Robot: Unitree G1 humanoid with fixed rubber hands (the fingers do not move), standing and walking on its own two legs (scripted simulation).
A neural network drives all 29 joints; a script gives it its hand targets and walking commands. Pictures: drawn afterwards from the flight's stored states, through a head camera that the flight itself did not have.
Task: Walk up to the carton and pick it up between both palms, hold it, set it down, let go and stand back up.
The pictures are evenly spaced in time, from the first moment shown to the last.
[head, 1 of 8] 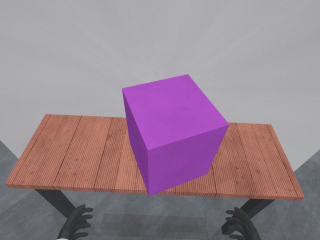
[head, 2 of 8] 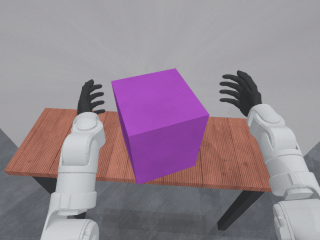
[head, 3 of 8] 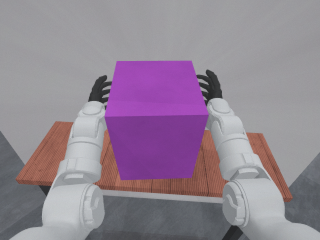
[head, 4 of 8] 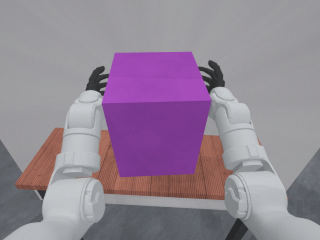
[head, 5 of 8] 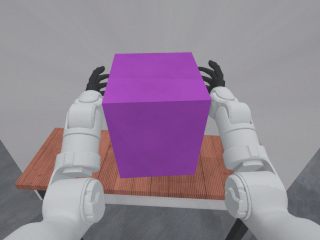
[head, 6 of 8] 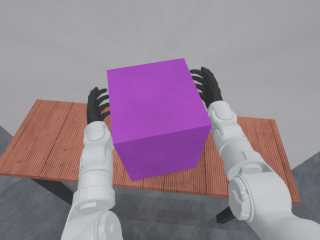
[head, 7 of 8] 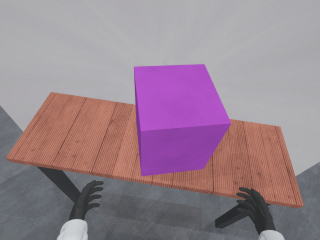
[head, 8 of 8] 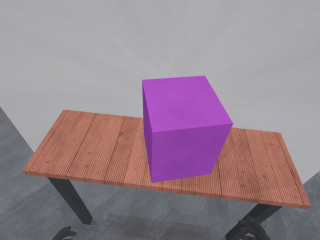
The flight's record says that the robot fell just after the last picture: no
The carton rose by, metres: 0.18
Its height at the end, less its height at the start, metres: +0.00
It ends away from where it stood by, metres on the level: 0.02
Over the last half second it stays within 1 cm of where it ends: yes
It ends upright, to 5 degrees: yes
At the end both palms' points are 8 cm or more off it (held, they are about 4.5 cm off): yes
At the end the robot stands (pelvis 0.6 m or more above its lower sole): yes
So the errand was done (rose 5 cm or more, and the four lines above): yes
